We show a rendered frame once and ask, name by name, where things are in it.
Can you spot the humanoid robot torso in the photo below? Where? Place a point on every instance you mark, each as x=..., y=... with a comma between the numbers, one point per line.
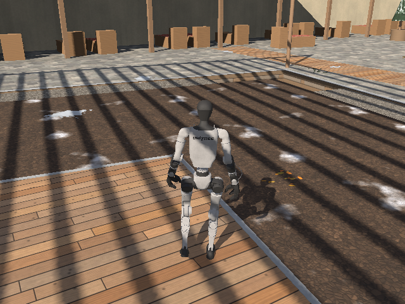
x=202, y=150

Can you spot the robot left forearm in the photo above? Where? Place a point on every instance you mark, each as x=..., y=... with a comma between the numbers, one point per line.
x=173, y=166

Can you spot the robot right forearm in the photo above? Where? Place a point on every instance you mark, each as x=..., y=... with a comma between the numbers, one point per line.
x=232, y=172

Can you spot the robot right upper arm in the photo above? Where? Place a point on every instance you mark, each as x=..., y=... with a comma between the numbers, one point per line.
x=226, y=146

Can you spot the robot right foot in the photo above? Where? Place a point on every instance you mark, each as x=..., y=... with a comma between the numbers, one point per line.
x=210, y=254

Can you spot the robot left upper arm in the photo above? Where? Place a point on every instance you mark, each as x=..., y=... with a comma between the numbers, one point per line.
x=180, y=143

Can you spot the left robot hand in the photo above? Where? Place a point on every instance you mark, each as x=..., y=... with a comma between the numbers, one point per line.
x=174, y=179

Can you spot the right robot hand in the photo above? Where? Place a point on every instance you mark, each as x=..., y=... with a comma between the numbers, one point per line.
x=235, y=190

